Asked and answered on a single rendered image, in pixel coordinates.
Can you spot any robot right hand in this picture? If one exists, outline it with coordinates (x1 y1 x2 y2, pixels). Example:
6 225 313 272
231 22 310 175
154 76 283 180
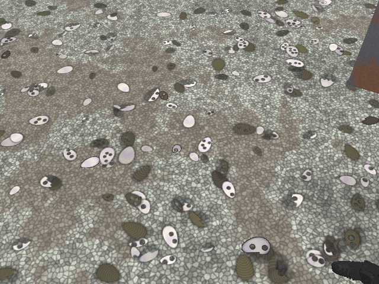
331 260 379 284

